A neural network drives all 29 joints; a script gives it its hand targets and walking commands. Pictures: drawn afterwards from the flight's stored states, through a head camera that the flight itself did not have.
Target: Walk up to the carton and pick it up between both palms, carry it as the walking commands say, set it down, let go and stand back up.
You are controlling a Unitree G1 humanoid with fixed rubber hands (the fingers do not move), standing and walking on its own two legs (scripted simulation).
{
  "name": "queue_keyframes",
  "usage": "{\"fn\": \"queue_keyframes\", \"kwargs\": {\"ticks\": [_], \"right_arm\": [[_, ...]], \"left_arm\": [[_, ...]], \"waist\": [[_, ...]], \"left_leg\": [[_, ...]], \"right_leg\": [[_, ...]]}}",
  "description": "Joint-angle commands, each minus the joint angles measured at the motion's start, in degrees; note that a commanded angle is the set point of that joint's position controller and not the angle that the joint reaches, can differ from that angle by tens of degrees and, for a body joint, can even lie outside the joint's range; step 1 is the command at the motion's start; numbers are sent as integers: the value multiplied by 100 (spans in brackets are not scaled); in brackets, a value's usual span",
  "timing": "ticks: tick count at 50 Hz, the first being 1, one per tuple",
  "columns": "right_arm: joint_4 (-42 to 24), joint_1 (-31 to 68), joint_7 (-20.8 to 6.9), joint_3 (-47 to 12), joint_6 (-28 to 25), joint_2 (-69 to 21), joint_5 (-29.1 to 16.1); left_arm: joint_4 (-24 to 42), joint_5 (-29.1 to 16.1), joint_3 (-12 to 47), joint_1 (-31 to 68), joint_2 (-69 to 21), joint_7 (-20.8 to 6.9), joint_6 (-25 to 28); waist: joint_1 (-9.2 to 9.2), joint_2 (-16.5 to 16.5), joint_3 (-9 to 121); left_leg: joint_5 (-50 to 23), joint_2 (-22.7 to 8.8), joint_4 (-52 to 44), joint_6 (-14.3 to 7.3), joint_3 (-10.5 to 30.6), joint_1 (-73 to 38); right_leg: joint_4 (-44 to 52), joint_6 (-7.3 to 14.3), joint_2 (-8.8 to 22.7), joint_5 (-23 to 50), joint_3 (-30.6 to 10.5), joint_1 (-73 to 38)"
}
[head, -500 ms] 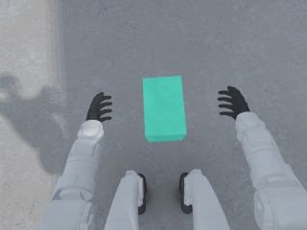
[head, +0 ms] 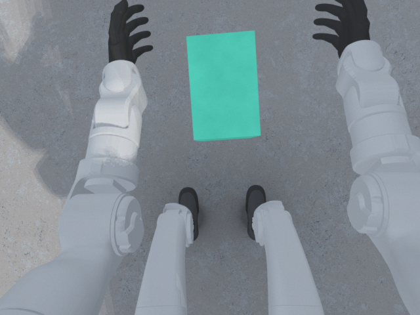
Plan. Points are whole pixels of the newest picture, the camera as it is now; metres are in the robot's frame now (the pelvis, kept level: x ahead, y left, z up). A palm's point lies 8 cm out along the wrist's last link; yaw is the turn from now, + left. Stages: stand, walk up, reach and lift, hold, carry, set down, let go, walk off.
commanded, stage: reach and lift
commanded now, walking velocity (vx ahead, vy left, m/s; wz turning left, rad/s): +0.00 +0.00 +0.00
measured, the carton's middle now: (223, 95) +0.53 -0.01 -0.54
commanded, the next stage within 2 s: none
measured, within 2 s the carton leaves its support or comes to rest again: neither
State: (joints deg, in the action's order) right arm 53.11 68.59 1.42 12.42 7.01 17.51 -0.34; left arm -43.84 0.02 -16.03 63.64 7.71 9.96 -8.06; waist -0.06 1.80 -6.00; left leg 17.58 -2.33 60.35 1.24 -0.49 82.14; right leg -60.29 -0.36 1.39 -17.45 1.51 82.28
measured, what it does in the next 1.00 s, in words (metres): lowers itself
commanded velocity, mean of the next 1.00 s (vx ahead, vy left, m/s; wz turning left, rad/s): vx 0.00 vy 0.00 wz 0.00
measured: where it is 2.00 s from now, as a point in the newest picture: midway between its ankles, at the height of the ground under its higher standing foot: (222, 223)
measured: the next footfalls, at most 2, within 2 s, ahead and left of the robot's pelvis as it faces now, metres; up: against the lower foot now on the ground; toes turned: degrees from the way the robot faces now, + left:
none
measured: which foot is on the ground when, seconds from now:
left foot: down 0.00-1.00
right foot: down 0.00-1.00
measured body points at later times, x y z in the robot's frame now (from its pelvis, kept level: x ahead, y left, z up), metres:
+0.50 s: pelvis -0.03 +0.01 -0.09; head +0.33 -0.02 +0.18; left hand +0.53 +0.15 -0.23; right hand +0.54 -0.20 -0.23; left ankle +0.07 +0.13 -0.63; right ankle +0.07 -0.12 -0.63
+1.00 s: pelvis -0.05 +0.01 -0.22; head +0.32 -0.01 +0.01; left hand +0.52 +0.15 -0.38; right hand +0.54 -0.20 -0.38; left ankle +0.07 +0.13 -0.63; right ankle +0.07 -0.12 -0.63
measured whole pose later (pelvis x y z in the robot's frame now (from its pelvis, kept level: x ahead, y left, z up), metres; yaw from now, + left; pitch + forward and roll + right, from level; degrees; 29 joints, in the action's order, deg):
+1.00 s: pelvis -0.05 +0.01 -0.22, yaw +0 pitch +31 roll +1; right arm 66.6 94.0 3.5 8.1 9.5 25.8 -9.3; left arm -56.0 -5.7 -10.8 86.6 14.8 11.5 -9.3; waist -0.1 1.3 -29.9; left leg 31.9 -1.7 112.8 1.0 -0.4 111.4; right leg -113.2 -0.4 1.0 -31.0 -1.8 112.7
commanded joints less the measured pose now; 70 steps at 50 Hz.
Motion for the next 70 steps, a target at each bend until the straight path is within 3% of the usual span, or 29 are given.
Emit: {"fn": "queue_keyframes", "kwargs": {"ticks": [1,2,3,8,12,15,17,20,21,22,23,28,29,32,34,35,36,37,40,41,44,47,52,53,63,65,67,69,70], "right_arm": [[-332,1495,-25,586,-227,848,-47],[-388,1458,-53,615,-220,955,41],[-408,1515,-67,584,-253,874,5],[-1258,1829,-49,622,-359,912,71],[-741,2083,-80,644,-306,874,166],[-734,2405,-20,714,-313,1053,244],[-176,2362,-40,625,-201,945,205],[310,2377,-15,728,-71,1044,270],[61,2575,8,777,-84,1160,285],[297,2520,15,741,-65,1124,209],[23,2728,17,610,-59,1096,177],[-525,3601,163,217,45,1543,-201],[-400,3714,197,115,107,1536,-320],[-1378,4595,354,-526,334,1717,-1016],[-1109,4870,426,-891,568,1820,-1343],[-690,4928,420,-909,689,1879,-1344],[-1243,4822,452,-832,639,1970,-1288],[-1452,4986,524,-864,646,2031,-1333],[-416,4644,546,-745,584,2048,-1130],[357,4282,464,-745,557,1854,-1023],[981,3927,236,-549,255,1613,-790],[1100,3985,133,-597,-24,1422,-752],[806,4567,212,-634,-278,1721,-879],[652,4689,239,-697,-299,1717,-1013],[1548,4488,291,-944,-363,1795,-1244],[1500,4604,277,-1084,-394,1768,-1329],[1156,4848,316,-1113,-493,1889,-1353],[1207,4754,331,-1184,-518,1902,-1424],[1133,4694,331,-1173,-508,1855,-1416]], "left_arm": [[316,308,-599,1665,751,12,216],[453,287,-526,1604,723,-4,210],[423,336,-573,1595,670,-7,238],[994,203,-507,1818,714,-93,344],[616,251,-683,2097,772,-99,357],[668,228,-737,2409,807,-47,348],[181,162,-623,2470,786,-64,262],[-366,428,-815,2297,919,-21,154],[-121,357,-817,2469,940,11,137],[-327,484,-777,2367,982,32,129],[-20,439,-838,2569,1118,56,165],[625,-51,-434,3390,1421,231,67],[618,-300,-125,3492,1369,268,11],[1688,-1106,643,4418,1602,402,-209],[1445,-1345,795,4554,1890,454,-461],[919,-1428,905,4487,1849,448,-616],[1675,-1479,905,4629,1792,468,-597],[1876,-1403,776,4833,2040,521,-570],[638,-1393,817,4446,1724,480,-571],[-125,-1206,664,4087,1703,408,-514],[-893,-966,491,3760,1409,209,-244],[-1147,-802,291,3821,1457,97,56],[-794,-1022,593,4412,1563,95,289],[-627,-1061,635,4507,1647,122,328],[-1422,-1422,1038,4629,1762,59,374],[-1498,-1510,1038,4658,1806,35,417],[-1609,-1556,1050,4566,1793,44,437],[-1721,-1561,1021,4388,1826,51,457],[-1715,-1554,1038,4361,1892,59,466]], "waist": [[-48,-75,7092],[51,-199,7536],[-50,-131,7344],[10,-244,8111],[-144,-225,7224],[19,-375,7413],[71,-319,6694],[-59,-278,6335],[92,-423,6836],[-90,-157,6700],[-135,-355,7050],[-139,-457,8369],[-47,-416,8657],[19,-413,10611],[-141,-542,10773],[-109,-591,9988],[55,-552,10349],[-131,-551,10316],[63,-565,8690],[-56,-479,7597],[5,-479,6247],[-170,-550,5991],[11,-413,6436],[-83,-398,6656],[178,-295,5363],[88,-423,5434],[167,-585,5375],[-35,-557,5526],[7,-569,5625]], "left_leg": [[-3096,774,-25,144,-80,-3705],[-3247,768,6,150,-72,-3805],[-3303,746,-7,148,-90,-3669],[-3957,757,228,72,6,-3549],[-2791,797,461,138,-82,-2584],[-2621,802,856,155,-81,-2372],[-1885,773,1101,156,-90,-1948],[-1258,798,1527,188,-242,-1278],[-1210,818,1680,189,-242,-1320],[-1119,806,1851,211,-270,-1287],[-1087,841,2030,187,-312,-1185],[-863,811,2692,197,-417,-1136],[-837,792,2837,180,-368,-1398],[-988,773,3341,127,-396,-2460],[-573,729,3557,100,-462,-2339],[-382,686,3661,77,-412,-1818],[-971,700,3761,120,-443,-2035],[-1002,689,3854,94,-497,-1791],[-415,627,3985,107,-470,-919],[-111,623,4039,117,-472,-330],[16,631,4173,163,-386,169],[-346,651,4537,180,-321,279],[-709,689,4933,218,-228,187],[-766,694,4962,216,-274,67],[-303,632,5459,216,-179,702],[-396,626,5602,220,-155,721],[-523,589,5726,174,-139,908],[-700,593,5822,194,-182,896],[-743,569,5813,178,-137,836]], "right_leg": [[135,-124,-744,2641,-1,-2210],[93,-124,-771,2854,42,-2499],[52,-137,-769,2903,50,-2358],[-177,-85,-725,3789,-91,-2885],[-479,-86,-685,2644,-115,-2202],[-783,-86,-701,2364,-61,-1787],[-973,-95,-644,1471,-68,-1045],[-1403,-124,-656,959,-48,-527],[-1565,-125,-679,986,15,-627],[-1776,-132,-698,819,1,-347],[-1944,-151,-712,857,9,-469],[-2673,-112,-729,680,106,-825],[-2810,-78,-729,616,131,-932],[-3239,-16,-722,750,194,-2032],[-3465,6,-629,474,145,-2398],[-3604,32,-582,409,138,-2099],[-3788,48,-596,1122,180,-2436],[-3933,57,-582,1216,85,-2434],[-4120,106,-525,546,157,-1395],[-4134,108,-488,168,77,-718],[-4189,95,-476,-126,73,211],[-4466,42,-403,146,-70,474],[-4905,13,-326,488,-60,390],[-4993,-3,-312,550,-39,272],[-5487,-9,-187,62,-65,1072],[-5586,-36,-146,103,-86,1050],[-5690,-65,-159,374,-91,977],[-5787,-79,-161,521,-129,844],[-5827,-102,-161,583,-99,846]]}}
